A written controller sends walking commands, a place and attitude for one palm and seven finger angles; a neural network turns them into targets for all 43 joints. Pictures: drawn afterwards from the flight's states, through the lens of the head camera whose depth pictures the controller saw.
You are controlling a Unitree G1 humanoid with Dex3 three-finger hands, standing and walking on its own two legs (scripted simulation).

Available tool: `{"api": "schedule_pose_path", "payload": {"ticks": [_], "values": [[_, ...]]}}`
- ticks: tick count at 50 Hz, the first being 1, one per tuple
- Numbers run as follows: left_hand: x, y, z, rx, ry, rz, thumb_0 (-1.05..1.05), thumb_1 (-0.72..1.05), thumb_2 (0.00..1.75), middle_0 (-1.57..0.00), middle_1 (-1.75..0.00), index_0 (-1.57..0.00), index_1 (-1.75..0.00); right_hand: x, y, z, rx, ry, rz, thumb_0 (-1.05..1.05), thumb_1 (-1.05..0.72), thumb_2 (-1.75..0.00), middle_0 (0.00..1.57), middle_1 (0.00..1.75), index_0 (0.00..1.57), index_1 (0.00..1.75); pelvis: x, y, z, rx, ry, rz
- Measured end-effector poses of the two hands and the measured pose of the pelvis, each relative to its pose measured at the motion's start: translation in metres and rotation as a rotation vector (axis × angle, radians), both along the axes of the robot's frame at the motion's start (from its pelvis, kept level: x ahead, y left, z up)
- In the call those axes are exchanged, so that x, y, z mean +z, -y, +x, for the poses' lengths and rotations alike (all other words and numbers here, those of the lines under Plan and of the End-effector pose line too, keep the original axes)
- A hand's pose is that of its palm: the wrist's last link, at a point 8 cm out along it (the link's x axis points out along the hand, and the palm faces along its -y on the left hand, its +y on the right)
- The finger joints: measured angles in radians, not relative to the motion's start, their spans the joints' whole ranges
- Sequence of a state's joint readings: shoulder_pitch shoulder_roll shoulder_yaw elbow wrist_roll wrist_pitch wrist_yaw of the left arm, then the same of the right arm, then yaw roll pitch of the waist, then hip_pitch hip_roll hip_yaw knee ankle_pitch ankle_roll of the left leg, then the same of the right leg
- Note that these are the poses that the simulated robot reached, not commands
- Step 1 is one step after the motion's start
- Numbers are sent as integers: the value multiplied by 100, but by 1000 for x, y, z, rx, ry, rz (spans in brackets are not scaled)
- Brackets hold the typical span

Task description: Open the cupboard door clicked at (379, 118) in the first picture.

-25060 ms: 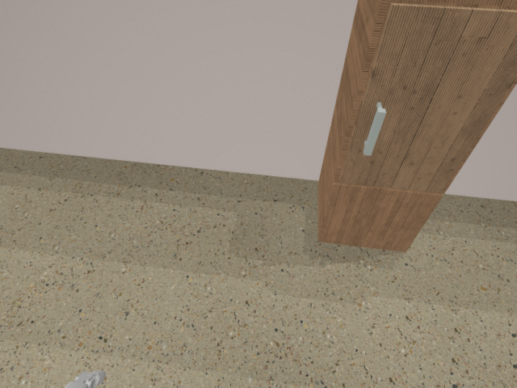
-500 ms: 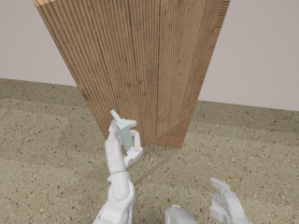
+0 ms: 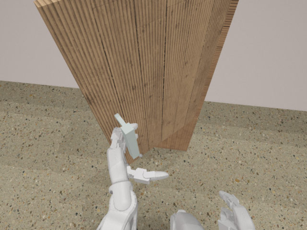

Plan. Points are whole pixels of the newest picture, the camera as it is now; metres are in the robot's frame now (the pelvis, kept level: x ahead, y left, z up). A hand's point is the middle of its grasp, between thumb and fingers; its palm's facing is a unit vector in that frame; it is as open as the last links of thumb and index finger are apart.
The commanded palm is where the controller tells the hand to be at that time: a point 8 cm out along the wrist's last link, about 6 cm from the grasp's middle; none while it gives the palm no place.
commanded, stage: open thumb and fingers to let go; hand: left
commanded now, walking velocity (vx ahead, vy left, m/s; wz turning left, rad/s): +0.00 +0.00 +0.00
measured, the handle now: (127, 137) +0.35 +0.08 +0.03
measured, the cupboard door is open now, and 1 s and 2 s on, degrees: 45 49 49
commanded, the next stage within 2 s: slide the hand sideways off the handle in 0.18 s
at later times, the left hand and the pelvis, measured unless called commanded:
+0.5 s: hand (139, 171) +0.26 +0.04 +0.02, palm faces -0.27 -0.96 -0.02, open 16.1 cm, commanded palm +0.25 +0.08 +0.02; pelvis -0.02 +0.03 -0.01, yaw -1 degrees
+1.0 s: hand (125, 186) +0.23 +0.07 +0.03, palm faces -0.15 -0.99 +0.03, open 16.1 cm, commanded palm +0.21 +0.13 +0.02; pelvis -0.01 +0.03 -0.01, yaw -2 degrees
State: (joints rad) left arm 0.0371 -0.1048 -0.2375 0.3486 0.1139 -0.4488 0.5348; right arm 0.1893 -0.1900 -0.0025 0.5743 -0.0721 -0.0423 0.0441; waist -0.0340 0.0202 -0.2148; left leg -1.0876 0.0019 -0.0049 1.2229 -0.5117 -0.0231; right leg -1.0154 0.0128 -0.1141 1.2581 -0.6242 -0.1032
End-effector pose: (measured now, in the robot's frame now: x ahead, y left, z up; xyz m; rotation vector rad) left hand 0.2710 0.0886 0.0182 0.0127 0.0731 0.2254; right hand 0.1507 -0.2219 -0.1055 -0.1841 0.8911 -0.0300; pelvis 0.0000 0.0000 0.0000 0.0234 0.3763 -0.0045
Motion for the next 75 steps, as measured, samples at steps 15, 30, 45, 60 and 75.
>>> {"api": "schedule_pose_path", "payload": {"ticks": [15,30,45,60,75], "values": [[0,-3,1,-37,7,-5,-1,-50,30,-34,-59,-37,-63,5,-25,4,23,50,10,1,-91,-90,20,30,20,30,-3,-15,-7,-6,9,-25],[2,-5,-21,-430,19,-94,-1,-51,30,-15,-33,-18,-35,5,-22,-17,-54,26,5,1,-91,-90,20,30,20,30,-8,-37,-15,-22,27,-30],[1,-28,-43,-410,28,-17,-1,-50,30,-17,-31,-18,-31,8,-38,4,-15,47,27,1,-91,-90,20,30,20,30,-13,-37,-11,-23,24,-32],[2,-53,-71,-366,26,-27,-1,-50,30,-15,-30,-18,-31,12,-27,29,6,121,-2,1,-91,-90,20,30,20,30,-20,-26,-5,-14,8,-32],[7,-79,-91,-357,7,-25,-1,-50,30,-15,-30,-15,-30,6,-16,22,-48,129,-17,1,-91,-90,20,30,20,30,-24,-21,-5,-14,7,-37]]}}
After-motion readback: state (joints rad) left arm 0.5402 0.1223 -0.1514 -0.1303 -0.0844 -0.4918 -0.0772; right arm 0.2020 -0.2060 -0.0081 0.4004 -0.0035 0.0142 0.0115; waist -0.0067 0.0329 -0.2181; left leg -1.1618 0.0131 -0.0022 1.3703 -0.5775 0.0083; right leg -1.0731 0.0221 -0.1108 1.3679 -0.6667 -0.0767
